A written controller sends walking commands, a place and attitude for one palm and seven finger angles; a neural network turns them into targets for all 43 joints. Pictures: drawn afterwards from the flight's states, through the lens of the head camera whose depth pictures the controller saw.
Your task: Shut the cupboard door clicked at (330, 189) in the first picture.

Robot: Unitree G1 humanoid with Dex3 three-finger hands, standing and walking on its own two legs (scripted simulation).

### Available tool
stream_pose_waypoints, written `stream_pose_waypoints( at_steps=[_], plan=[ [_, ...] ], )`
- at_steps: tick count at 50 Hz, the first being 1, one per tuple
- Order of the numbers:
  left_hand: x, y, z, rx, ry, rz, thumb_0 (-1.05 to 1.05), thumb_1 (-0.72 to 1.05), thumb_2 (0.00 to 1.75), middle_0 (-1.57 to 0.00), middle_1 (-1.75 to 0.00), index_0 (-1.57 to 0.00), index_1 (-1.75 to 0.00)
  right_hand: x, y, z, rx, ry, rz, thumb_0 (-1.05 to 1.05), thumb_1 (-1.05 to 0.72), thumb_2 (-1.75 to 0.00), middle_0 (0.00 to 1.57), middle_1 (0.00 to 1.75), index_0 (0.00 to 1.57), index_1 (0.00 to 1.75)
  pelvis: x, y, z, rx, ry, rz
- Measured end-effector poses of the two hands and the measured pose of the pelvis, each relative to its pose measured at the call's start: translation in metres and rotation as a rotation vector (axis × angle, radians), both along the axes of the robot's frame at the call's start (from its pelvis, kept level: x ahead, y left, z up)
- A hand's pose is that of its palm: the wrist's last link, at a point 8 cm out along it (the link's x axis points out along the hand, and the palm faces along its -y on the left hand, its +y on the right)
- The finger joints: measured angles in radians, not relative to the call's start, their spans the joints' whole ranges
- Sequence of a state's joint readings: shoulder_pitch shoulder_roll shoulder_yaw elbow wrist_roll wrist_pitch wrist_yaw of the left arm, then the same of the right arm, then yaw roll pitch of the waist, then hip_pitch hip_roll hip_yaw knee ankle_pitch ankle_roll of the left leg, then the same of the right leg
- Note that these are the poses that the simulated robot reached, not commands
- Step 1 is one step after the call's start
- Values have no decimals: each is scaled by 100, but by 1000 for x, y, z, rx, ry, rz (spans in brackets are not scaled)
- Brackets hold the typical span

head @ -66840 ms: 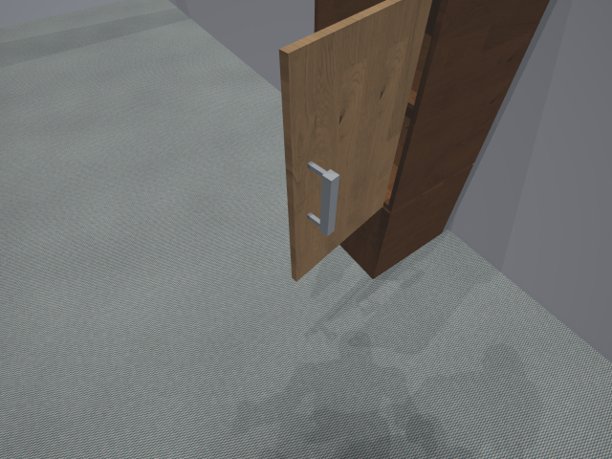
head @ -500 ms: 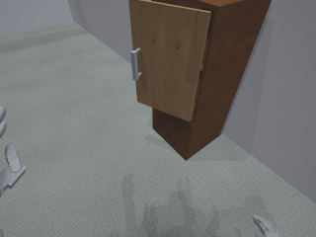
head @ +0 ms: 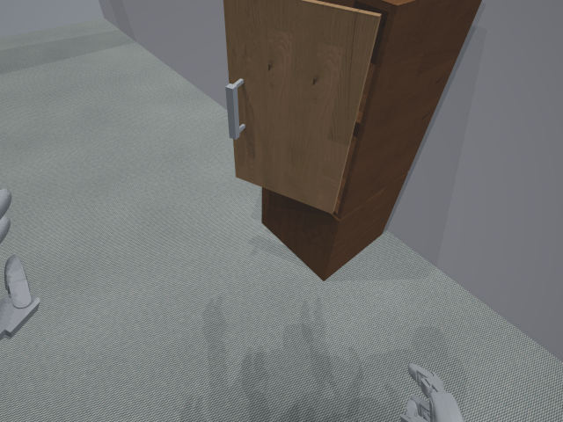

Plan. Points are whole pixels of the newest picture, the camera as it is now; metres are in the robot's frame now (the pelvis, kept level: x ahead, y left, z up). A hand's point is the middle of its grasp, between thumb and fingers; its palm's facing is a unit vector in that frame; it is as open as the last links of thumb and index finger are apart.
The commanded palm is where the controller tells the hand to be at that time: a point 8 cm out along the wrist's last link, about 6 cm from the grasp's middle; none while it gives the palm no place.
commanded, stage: stop stepping back and stand still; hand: left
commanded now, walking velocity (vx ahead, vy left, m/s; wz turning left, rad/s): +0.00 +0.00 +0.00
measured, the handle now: (237, 109) +0.90 +0.17 -0.05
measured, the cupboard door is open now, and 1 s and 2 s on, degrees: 23 23 23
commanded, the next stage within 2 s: let the arm hang, fingers relaxed in 0.44 s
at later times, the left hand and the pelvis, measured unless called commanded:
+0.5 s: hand (3, 329) +0.17 +0.28 +0.16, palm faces +0.46 -0.79 -0.41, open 7.4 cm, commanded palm +0.11 +0.31 +0.18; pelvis -0.02 +0.01 +0.00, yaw +1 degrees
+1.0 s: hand out of the picture -0.04 +0.19 -0.18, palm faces +0.04 -0.98 -0.18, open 7.1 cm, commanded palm none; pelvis -0.04 +0.00 +0.00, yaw +2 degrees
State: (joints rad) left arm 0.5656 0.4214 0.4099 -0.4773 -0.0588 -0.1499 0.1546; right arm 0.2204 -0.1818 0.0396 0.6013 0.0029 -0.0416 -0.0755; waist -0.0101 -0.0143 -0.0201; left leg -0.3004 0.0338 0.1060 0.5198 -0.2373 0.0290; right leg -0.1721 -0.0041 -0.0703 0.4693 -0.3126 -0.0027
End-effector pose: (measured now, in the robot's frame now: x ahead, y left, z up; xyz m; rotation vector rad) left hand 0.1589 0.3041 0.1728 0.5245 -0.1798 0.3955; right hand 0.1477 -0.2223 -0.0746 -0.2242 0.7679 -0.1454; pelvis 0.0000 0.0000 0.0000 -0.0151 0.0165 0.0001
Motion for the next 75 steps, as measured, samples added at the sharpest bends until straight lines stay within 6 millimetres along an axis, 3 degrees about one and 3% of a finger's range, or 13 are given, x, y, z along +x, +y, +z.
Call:
stream_pose_waypoints(
  at_steps=[13,28,30,32,34,36,39,42,44,50,56,64,75],
  plan=[
    [-24,11,2,-9,-24,32,2,89,90,-21,-31,-21,-31,-28,-7,2,-30,4,-21,1,-91,-90,20,30,20,30,-18,6,2,-13,-3,5],
    [-28,11,-5,-20,-10,31,2,89,90,-21,-31,-21,-31,-21,6,1,1,-28,34,1,-91,-90,20,30,20,30,-25,8,2,-17,-3,16],
    [-17,14,-44,-68,160,20,1,90,90,-21,-30,-21,-31,-18,3,-11,18,0,84,1,-91,-90,20,30,20,30,-28,12,0,-19,-2,23],
    [-12,13,-101,-152,406,30,1,90,90,-20,-30,-20,-30,-18,-3,-23,25,38,98,1,-91,-90,20,30,20,30,-31,16,-3,-16,0,19],
    [-21,2,-159,-231,659,35,1,90,90,-20,-30,-20,-30,-24,-10,-33,27,74,83,0,-91,-90,20,30,21,30,-35,18,-6,-10,-4,13],
    [-43,-16,-210,-305,875,30,1,91,90,-20,-30,-20,-30,-36,-16,-39,23,118,60,0,-91,-90,20,30,21,30,-37,17,-7,-3,-9,7],
    [-87,-50,-268,-429,1118,23,1,91,90,-20,-30,-20,-30,-65,-24,-44,4,221,30,0,-91,-90,20,30,20,30,-38,12,-7,7,-16,5],
    [-132,-79,-306,-555,1283,48,1,92,90,-21,-30,-20,-30,-102,-29,-45,-20,358,3,0,-91,-90,20,30,20,30,-37,6,-5,9,-22,13],
    [-154,-77,-316,-591,1326,115,0,98,89,-21,-30,-21,-30,-127,-31,-46,-31,451,-11,0,-91,-90,20,30,20,30,-37,1,-4,5,-23,21],
    [-209,-68,-320,-609,1479,208,0,97,89,-21,-30,-21,-30,-179,-30,-50,-17,622,-70,0,-91,-90,20,30,20,30,-37,-2,1,-8,-29,29],
    [-233,-55,-308,-577,1539,281,1,93,90,-21,-30,-21,-30,-193,-21,-62,32,642,-100,0,-91,-90,20,30,20,30,-36,1,3,-6,-40,18],
    [-216,-49,-302,-541,1499,282,1,92,90,-20,-30,-20,-30,-182,-9,-69,82,600,-104,0,-91,-90,20,30,20,30,-35,2,5,2,-49,3],
    [-174,-70,-309,-571,1429,187,1,91,90,-20,-30,-20,-30,-171,-10,-63,71,576,-111,0,-91,-90,20,30,20,30,-29,1,6,8,-49,1]
  ],
)
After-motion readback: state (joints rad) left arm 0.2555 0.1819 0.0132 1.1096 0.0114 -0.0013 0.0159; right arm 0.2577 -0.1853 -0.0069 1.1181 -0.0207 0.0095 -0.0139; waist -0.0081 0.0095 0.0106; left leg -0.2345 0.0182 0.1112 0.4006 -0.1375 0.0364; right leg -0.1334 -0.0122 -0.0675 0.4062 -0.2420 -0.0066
